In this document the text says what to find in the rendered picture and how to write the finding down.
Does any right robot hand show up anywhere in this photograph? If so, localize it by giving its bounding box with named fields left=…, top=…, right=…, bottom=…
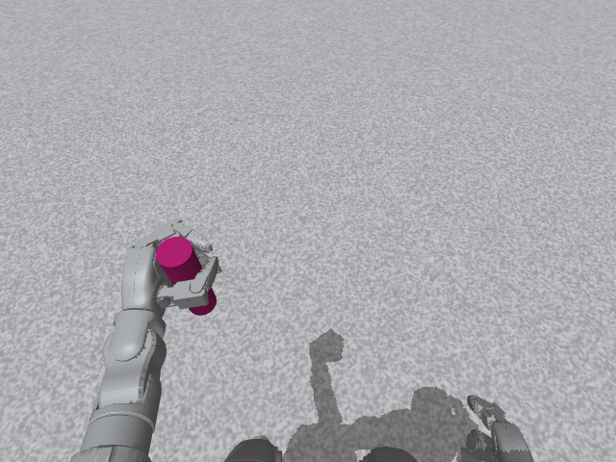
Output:
left=460, top=395, right=534, bottom=462

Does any left robot arm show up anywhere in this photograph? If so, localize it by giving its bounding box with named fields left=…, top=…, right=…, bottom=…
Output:
left=70, top=308, right=167, bottom=462

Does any can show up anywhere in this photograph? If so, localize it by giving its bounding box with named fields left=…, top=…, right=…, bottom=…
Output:
left=156, top=237, right=217, bottom=316

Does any left robot hand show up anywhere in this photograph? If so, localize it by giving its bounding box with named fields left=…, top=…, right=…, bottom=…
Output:
left=121, top=218, right=222, bottom=318

